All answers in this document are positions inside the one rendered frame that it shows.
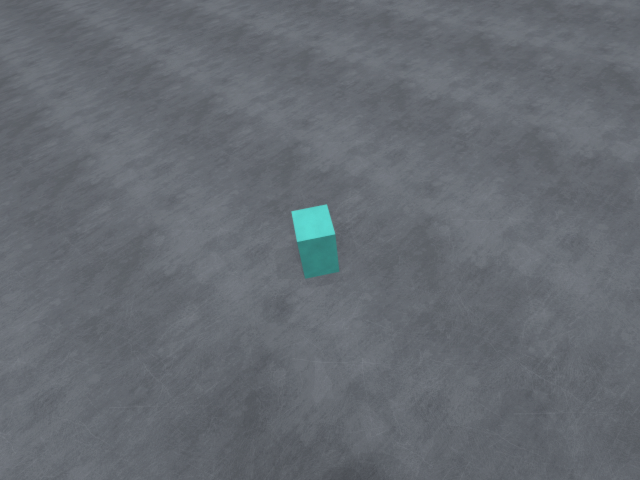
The carton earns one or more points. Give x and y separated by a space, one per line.
316 241

